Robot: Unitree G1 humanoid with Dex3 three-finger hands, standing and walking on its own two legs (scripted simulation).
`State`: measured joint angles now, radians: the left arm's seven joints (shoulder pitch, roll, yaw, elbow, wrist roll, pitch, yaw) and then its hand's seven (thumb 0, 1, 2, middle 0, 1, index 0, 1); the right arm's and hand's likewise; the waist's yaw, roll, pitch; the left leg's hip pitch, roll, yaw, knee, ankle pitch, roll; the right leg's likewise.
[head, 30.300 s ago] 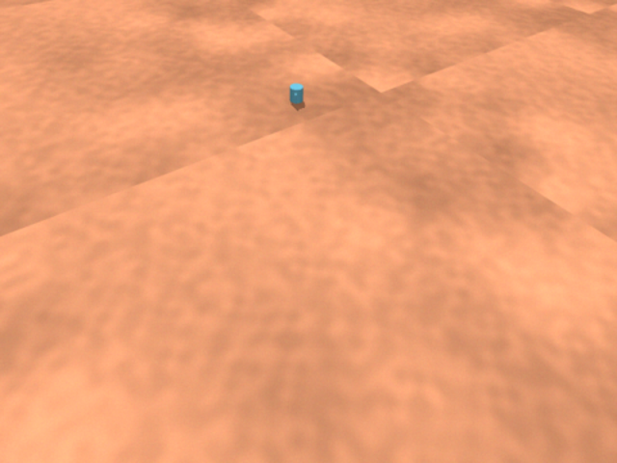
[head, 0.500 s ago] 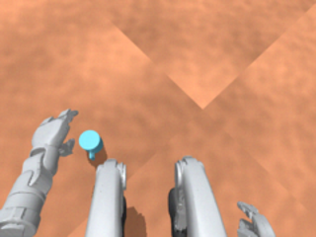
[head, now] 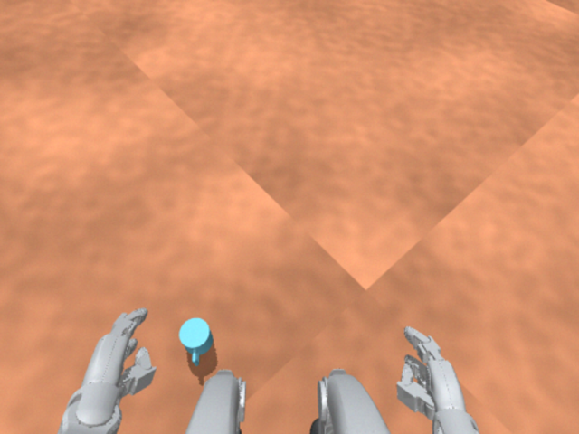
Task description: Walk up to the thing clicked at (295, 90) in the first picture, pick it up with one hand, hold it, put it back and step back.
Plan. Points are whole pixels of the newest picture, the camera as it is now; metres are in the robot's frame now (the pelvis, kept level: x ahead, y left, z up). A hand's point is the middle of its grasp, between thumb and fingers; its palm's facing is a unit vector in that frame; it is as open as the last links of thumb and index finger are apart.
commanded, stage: home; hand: left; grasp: from above
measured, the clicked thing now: (196, 342) +0.39 +0.22 -0.59
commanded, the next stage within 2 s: none
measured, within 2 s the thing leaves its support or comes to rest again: neither
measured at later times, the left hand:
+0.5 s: hand (130, 375) +0.20 +0.18 +0.03, palm faces +0.07 -0.98 -0.20, open 7.4 cm
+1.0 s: hand (133, 367) +0.21 +0.18 +0.03, palm faces +0.06 -0.98 -0.21, open 7.4 cm
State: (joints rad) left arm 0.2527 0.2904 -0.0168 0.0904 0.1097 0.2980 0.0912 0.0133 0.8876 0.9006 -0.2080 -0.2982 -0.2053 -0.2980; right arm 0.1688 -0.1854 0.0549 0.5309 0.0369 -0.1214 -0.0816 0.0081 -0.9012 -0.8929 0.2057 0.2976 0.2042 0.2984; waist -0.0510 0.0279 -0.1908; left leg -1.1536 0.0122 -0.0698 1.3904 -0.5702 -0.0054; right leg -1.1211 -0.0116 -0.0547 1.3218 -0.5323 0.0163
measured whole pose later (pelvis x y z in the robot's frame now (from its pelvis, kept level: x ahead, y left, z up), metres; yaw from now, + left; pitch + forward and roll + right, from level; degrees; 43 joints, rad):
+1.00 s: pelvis +0.05 +0.00 +0.08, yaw +1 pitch +9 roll -3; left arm 0.49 0.22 0.03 -0.11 -0.05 0.44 0.03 0.01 0.90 0.90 -0.20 -0.30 -0.20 -0.30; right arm 0.30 -0.21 0.04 0.55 0.01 -0.24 -0.18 0.01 -0.90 -0.89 0.21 0.30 0.20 0.30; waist -0.04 0.04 -0.16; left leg -0.67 0.02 -0.06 1.00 -0.49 -0.01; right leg -0.64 0.00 -0.05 0.93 -0.45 0.01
